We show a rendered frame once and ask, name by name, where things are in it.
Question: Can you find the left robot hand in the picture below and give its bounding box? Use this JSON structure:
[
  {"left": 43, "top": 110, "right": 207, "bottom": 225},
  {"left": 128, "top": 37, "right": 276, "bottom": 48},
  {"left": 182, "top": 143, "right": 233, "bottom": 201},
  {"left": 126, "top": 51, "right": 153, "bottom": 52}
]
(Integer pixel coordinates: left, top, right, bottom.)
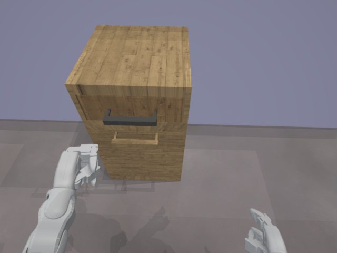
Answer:
[{"left": 53, "top": 144, "right": 100, "bottom": 191}]

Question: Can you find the cabinet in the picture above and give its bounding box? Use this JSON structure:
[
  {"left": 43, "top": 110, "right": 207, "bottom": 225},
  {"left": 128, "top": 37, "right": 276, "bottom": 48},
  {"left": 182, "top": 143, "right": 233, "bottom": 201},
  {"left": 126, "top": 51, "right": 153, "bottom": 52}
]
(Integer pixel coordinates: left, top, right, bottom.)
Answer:
[{"left": 65, "top": 25, "right": 192, "bottom": 181}]

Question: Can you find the handle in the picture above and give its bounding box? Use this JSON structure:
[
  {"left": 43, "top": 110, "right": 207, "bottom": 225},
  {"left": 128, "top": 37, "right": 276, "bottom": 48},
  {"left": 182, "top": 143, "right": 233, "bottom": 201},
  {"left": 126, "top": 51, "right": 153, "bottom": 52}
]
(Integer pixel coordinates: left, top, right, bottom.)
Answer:
[
  {"left": 103, "top": 109, "right": 157, "bottom": 127},
  {"left": 111, "top": 139, "right": 158, "bottom": 148}
]

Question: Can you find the drawer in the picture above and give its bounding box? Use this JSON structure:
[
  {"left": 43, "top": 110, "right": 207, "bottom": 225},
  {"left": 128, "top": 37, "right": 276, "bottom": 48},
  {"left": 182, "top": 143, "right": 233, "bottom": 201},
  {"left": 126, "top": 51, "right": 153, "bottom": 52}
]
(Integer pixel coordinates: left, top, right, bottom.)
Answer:
[{"left": 77, "top": 95, "right": 184, "bottom": 123}]

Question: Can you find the robot left forearm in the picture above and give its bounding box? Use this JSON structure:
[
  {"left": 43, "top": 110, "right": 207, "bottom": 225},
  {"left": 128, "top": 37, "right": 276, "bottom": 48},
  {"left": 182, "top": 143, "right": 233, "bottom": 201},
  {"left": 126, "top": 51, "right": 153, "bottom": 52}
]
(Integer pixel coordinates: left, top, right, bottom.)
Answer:
[{"left": 22, "top": 187, "right": 77, "bottom": 253}]

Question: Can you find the right robot hand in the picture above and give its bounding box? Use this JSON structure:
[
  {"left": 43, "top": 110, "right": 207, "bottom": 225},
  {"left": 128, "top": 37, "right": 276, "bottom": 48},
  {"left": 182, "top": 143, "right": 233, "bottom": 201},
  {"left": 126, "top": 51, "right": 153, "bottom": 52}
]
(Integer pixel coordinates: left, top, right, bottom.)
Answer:
[{"left": 245, "top": 208, "right": 287, "bottom": 253}]

